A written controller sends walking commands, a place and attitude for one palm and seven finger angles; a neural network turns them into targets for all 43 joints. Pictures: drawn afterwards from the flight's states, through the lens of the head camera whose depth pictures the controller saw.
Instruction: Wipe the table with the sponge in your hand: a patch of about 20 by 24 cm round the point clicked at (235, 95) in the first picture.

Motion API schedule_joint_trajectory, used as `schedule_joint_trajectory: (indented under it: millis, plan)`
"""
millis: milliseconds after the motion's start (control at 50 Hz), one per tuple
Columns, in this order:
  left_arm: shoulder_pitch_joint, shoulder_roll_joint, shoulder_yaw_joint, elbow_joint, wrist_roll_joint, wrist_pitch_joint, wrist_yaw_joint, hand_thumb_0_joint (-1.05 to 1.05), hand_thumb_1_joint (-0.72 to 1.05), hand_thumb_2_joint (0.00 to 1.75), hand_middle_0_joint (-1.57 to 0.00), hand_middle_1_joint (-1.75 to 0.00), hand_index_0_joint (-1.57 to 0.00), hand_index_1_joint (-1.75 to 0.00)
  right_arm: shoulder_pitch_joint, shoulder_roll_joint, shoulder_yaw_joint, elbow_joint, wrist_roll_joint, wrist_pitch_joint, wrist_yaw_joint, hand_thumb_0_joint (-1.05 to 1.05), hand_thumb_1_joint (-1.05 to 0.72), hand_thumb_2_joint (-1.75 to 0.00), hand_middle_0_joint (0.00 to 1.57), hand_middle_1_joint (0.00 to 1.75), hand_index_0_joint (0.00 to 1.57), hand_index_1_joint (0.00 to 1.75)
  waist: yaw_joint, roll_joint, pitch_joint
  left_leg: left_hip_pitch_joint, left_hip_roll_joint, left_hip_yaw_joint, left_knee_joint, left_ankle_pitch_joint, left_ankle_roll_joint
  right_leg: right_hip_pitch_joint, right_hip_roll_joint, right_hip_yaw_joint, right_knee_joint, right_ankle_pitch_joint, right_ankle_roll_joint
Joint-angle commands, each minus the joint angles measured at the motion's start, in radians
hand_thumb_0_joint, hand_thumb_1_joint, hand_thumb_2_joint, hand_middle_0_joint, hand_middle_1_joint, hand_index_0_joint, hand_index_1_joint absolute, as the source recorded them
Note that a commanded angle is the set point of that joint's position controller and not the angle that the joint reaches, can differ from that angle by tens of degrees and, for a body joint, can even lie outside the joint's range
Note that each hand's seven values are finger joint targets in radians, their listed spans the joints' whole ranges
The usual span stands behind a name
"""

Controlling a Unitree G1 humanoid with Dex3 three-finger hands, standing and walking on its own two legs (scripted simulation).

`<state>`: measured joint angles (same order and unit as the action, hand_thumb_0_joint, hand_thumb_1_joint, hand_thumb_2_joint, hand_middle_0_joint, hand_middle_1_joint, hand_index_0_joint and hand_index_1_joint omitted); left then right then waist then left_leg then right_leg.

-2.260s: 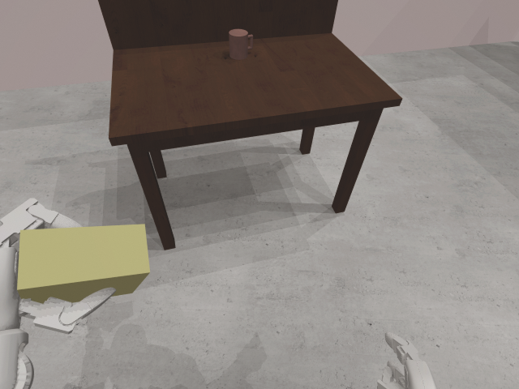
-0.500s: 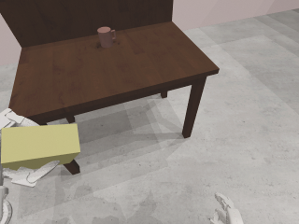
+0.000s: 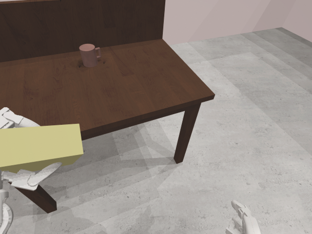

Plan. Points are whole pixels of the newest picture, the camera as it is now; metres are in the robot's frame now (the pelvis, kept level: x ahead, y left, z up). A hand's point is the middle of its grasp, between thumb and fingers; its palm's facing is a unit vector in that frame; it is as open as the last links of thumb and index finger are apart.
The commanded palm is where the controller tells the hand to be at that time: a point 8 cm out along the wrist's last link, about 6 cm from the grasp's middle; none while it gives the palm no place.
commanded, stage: take the last steps up to it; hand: left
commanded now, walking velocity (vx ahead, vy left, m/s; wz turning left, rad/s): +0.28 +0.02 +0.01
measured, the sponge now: (53, 148) +0.24 +0.22 +0.16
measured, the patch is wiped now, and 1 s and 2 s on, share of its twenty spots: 0.00 0.00 0.00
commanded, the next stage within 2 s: come to a stop and stand still in 0.72 s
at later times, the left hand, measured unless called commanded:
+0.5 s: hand (95, 117) +0.31 +0.16 +0.18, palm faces +0.38 -0.80 -0.47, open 9.8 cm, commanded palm +0.24 +0.21 +0.19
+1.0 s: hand (92, 92) +0.36 +0.17 +0.20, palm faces +0.43 -0.80 -0.41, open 9.8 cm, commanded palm +0.30 +0.22 +0.19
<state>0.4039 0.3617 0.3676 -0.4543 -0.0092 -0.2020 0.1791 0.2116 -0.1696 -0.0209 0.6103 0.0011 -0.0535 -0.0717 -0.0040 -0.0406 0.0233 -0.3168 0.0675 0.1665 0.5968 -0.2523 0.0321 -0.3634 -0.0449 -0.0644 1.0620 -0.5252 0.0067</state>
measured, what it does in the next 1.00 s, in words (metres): walks ahead: right foot, then left foot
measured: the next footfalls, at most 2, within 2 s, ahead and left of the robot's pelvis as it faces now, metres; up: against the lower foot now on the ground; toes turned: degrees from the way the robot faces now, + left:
right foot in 0.28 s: +0.14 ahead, -0.15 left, +0.00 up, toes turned -9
left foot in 0.74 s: +0.22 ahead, +0.06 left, +0.00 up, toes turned +9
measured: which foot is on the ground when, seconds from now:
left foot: down 0.00-0.28, up 0.30-0.72, down 0.74-1.00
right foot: up 0.00-0.26, down 0.28-0.76, up 0.78-1.00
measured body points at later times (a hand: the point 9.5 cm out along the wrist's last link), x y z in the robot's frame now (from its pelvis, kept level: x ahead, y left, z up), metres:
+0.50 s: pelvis +0.09 -0.07 +0.01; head +0.12 -0.10 +0.46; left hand +0.28 +0.20 +0.20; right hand +0.25 -0.33 -0.09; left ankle +0.09 +0.08 -0.64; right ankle +0.10 -0.14 -0.73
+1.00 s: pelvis +0.15 -0.07 +0.01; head +0.17 -0.06 +0.46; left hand +0.33 +0.21 +0.22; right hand +0.33 -0.25 -0.08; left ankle +0.18 +0.06 -0.73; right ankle +0.17 -0.18 -0.71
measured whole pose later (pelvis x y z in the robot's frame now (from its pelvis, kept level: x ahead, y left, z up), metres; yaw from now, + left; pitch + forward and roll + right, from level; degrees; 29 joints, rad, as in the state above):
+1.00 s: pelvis +0.15 -0.07 +0.01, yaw +2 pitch -1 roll +1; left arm 0.46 0.39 0.36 -0.57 -0.03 -0.20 0.17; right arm 0.20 -0.10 0.05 0.60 -0.01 -0.10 -0.04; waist 0.01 -0.02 0.06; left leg -0.27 0.05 0.12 0.52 -0.22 0.00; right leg -0.34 -0.05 -0.06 0.73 -0.40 0.03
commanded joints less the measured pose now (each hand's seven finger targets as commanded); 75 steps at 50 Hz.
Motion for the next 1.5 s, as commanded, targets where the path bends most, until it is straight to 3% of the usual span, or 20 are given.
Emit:
schedule_joint_trajectory:
  millis: [0, 220, 240, 260, 280, 300, 360, 440, 560, 680, 720, 740, 780, 880, 1020, 1100, 1240, 1340, 1400, 1480]
  plan:
    - [-0.063, 0.164, 0.071, -0.383, 0.001, -0.087, 0.0, 0.0, 0.1, 1.3, -1.2, -1.6, -1.2, -1.6, -0.064, -0.141, -0.031, -0.139, 0.005, -0.087, 0.01, 0.0, -0.9, -0.9, 0.2, 0.3, 0.2, 0.3, 0.008, 0.272, -0.068, 0.14, 0.259, -0.308, -0.331, 0.011, 0.154, -0.204, -0.053, 0.016, 0.039, 0.104, 0.012]
    - [-0.014, 0.12, 0.088, -0.133, -0.014, -0.045, -0.012, 0.0, 0.1, 1.3, -1.2, -1.6, -1.2, -1.6, -0.066, -0.13, -0.022, -0.13, 0.009, -0.07, -0.008, 0.0, -0.9, -0.9, 0.2, 0.3, 0.2, 0.3, 0.002, 0.153, -0.102, 0.034, 0.178, -0.101, -0.131, -0.115, 0.059, 0.169, 0.022, -0.132, -0.575, 0.219, 0.026]
    - [-0.035, 0.13, 0.079, -0.126, -0.006, -0.041, -0.011, 0.0, 0.1, 1.3, -1.2, -1.6, -1.2, -1.6, -0.062, -0.122, -0.024, -0.124, 0.012, -0.064, -0.009, 0.0, -0.9, -0.9, 0.2, 0.3, 0.2, 0.3, 0.002, 0.046, -0.111, -0.016, 0.125, -0.058, 0.039, -0.138, 0.037, 0.229, -0.043, -0.034, -0.659, 0.226, -0.002]
    - [-0.038, 0.171, 0.094, -0.117, 0.003, -0.034, -0.007, 0.0, 0.1, 1.3, -1.2, -1.6, -1.2, -1.6, -0.053, -0.097, -0.021, -0.13, 0.012, -0.053, -0.005, 0.0, -0.9, -0.9, 0.2, 0.3, 0.2, 0.3, 0.002, -0.232, -0.138, -0.212, 0.014, -0.003, 0.324, -0.225, -0.003, 0.347, -0.253, 0.321, -0.748, 0.251, -0.099]
    - [-0.058, 0.205, 0.113, -0.134, -0.005, -0.027, -0.003, 0.0, 0.1, 1.3, -1.2, -1.6, -1.2, -1.6, -0.118, -0.108, -0.013, -0.15, 0.01, -0.06, -0.004, 0.0, -0.9, -0.9, 0.2, 0.3, 0.2, 0.3, 0.032, -0.314, -0.111, -0.384, -0.042, -0.081, 0.55, -0.339, -0.029, 0.39, -0.405, 0.55, -0.792, 0.409, -0.184]
    - [-0.126, 0.188, 0.1, -0.169, -0.007, -0.037, -0.011, 0.0, 0.1, 1.3, -1.2, -1.6, -1.2, -1.6, -0.109, -0.124, -0.019, -0.126, 0.0, -0.07, 0.001, 0.0, -0.9, -0.9, 0.2, 0.3, 0.2, 0.3, 0.012, -0.221, -0.111, -0.354, -0.004, -0.18, 0.617, -0.25, -0.037, 0.334, -0.384, 0.475, -0.79, 0.381, -0.162]
    - [-0.059, 0.195, 0.109, -0.225, -0.003, -0.069, -0.011, 0.0, 0.1, 1.3, -1.2, -1.6, -1.2, -1.6, -0.118, -0.124, -0.017, -0.11, 0.004, -0.054, 0.004, 0.0, -0.9, -0.9, 0.2, 0.3, 0.2, 0.3, 0.004, -0.075, -0.077, -0.372, 0.023, -0.182, 0.673, -0.138, -0.059, 0.315, -0.321, 0.291, -0.74, 0.598, -0.164]
    - [0.011, 0.225, 0.161, -0.282, -0.003, -0.101, 0.003, 0.0, 0.1, 1.3, -1.2, -1.6, -1.2, -1.6, -0.12, -0.117, -0.022, -0.123, -0.004, -0.037, 0.004, 0.0, -0.9, -0.9, 0.2, 0.3, 0.2, 0.3, 0.0, -0.029, -0.112, -0.29, 0.021, -0.12, 0.461, -0.06, -0.059, 0.317, -0.27, 0.09, -0.712, 0.823, -0.138]
    - [0.158, 0.189, 0.18, -0.265, -0.027, -0.095, 0.017, 0.0, 0.1, 1.3, -1.2, -1.6, -1.2, -1.6, -0.075, -0.111, -0.04, -0.181, 0.0, -0.037, 0.016, 0.0, -0.9, -0.9, 0.2, 0.3, 0.2, 0.3, 0.032, -0.088, -0.17, -0.191, -0.011, -0.02, 0.093, -0.032, -0.046, 0.42, -0.263, 0.087, -0.68, 0.845, -0.149]
    - [0.047, 0.165, 0.113, -0.229, -0.025, -0.074, 0.021, 0.0, 0.1, 1.3, -1.2, -1.6, -1.2, -1.6, -0.038, -0.132, -0.052, -0.181, 0.006, -0.032, 0.001, 0.0, -0.9, -0.9, 0.2, 0.3, 0.2, 0.3, -0.008, -0.052, -0.148, 0.111, -0.035, 0.0, -0.163, 0.11, -0.02, 0.264, -0.207, 0.062, -0.558, 0.649, -0.084]
    - [-0.014, 0.164, 0.086, -0.26, -0.026, -0.08, 0.015, 0.0, 0.1, 1.3, -1.2, -1.6, -1.2, -1.6, -0.051, -0.169, -0.06, -0.188, 0.013, -0.03, -0.006, 0.0, -0.9, -0.9, 0.2, 0.3, 0.2, 0.3, -0.015, 0.163, -0.155, 0.274, 0.123, -0.212, -0.202, 0.253, 0.065, 0.07, -0.102, -0.002, -0.334, 0.442, -0.018]
    - [-0.015, 0.172, 0.091, -0.258, -0.025, -0.084, 0.015, 0.0, 0.1, 1.3, -1.2, -1.6, -1.2, -1.6, -0.047, -0.159, -0.051, -0.19, 0.017, -0.033, 0.001, 0.0, -0.9, -0.9, 0.2, 0.3, 0.2, 0.3, 0.001, 0.257, -0.164, 0.363, 0.271, -0.425, -0.215, 0.453, 0.164, -0.092, -0.02, -0.029, -0.192, 0.015, 0.007]
    - [-0.056, 0.195, 0.08, -0.246, -0.008, -0.085, 0.004, 0.0, 0.1, 1.3, -1.2, -1.6, -1.2, -1.6, -0.076, -0.147, -0.031, -0.172, -0.001, -0.048, 0.005, 0.0, -0.9, -0.9, 0.2, 0.3, 0.2, 0.3, 0.001, 0.29, -0.086, 0.21, 0.336, -0.532, -0.311, 0.238, 0.22, -0.157, -0.029, 0.036, -0.004, -0.095, 0.001]
    - [-0.027, 0.176, 0.081, -0.379, -0.014, -0.07, 0.003, 0.0, 0.1, 1.3, -1.2, -1.6, -1.2, -1.6, -0.059, -0.136, -0.022, -0.151, -0.004, -0.091, 0.021, 0.0, -0.9, -0.9, 0.2, 0.3, 0.2, 0.3, 0.011, 0.254, -0.116, 0.134, 0.204, -0.24, -0.259, 0.403, 0.114, 0.004, -0.007, 0.003, -0.226, 0.128, 0.018]
    - [0.044, 0.144, 0.113, -0.212, -0.027, -0.044, 0.003, 0.0, 0.1, 1.3, -1.2, -1.6, -1.2, -1.6, -0.064, -0.13, -0.008, -0.137, 0.004, -0.1, 0.015, 0.0, -0.9, -0.9, 0.2, 0.3, 0.2, 0.3, 0.001, 0.187, -0.133, 0.057, 0.163, -0.141, -0.175, 0.198, 0.018, 0.225, 0.029, -0.025, -0.619, 0.324, 0.029]
    - [-0.026, 0.135, 0.063, -0.15, -0.031, -0.016, -0.01, 0.0, 0.1, 1.3, -1.2, -1.6, -1.2, -1.6, -0.066, -0.116, -0.015, -0.134, 0.005, -0.084, 0.015, 0.0, -0.9, -0.9, 0.2, 0.3, 0.2, 0.3, -0.01, -0.188, -0.109, 0.008, -0.045, -0.106, 0.124, -0.144, -0.06, 0.129, -0.21, 0.334, -0.78, 0.537, -0.101]
    - [-0.013, 0.181, 0.108, -0.23, -0.012, -0.044, 0.01, 0.0, 0.1, 1.3, -1.2, -1.6, -1.2, -1.6, -0.118, -0.101, 0.009, -0.144, -0.005, -0.066, -0.009, 0.0, -0.9, -0.9, 0.2, 0.3, 0.2, 0.3, 0.014, -0.07, -0.185, -0.018, -0.059, -0.133, -0.015, -0.086, -0.045, 0.352, -0.17, 0.164, -0.66, 0.814, -0.109]
    - [0.081, 0.176, 0.106, -0.303, -0.028, -0.053, 0.012, 0.0, 0.1, 1.3, -1.2, -1.6, -1.2, -1.6, -0.1, -0.15, -0.025, -0.181, 0.003, -0.049, -0.008, 0.0, -0.9, -0.9, 0.2, 0.3, 0.2, 0.3, 0.019, 0.122, -0.177, 0.156, 0.082, -0.236, -0.213, 0.336, -0.014, 0.246, -0.042, 0.124, -0.623, 0.502, -0.028]
    - [0.064, 0.172, 0.095, -0.284, -0.022, -0.059, 0.009, 0.0, 0.1, 1.3, -1.2, -1.6, -1.2, -1.6, -0.12, -0.143, -0.006, -0.177, -0.002, -0.049, -0.009, 0.0, -0.9, -0.9, 0.2, 0.3, 0.2, 0.3, 0.019, 0.289, -0.082, -0.026, 0.128, -0.277, -0.28, 0.191, 0.011, 0.265, 0.0, 0.081, -0.591, 0.366, -0.007]
    - [0.019, 0.14, 0.06, -0.211, -0.016, -0.056, 0.003, 0.0, 0.1, 1.3, -1.2, -1.6, -1.2, -1.6, -0.086, -0.152, -0.011, -0.16, 0.0, -0.068, -0.01, 0.0, -0.9, -0.9, 0.2, 0.3, 0.2, 0.3, 0.014, 0.168, -0.079, -0.069, 0.072, -0.22, -0.242, -0.014, -0.007, 0.272, -0.009, 0.132, -0.653, 0.38, -0.011]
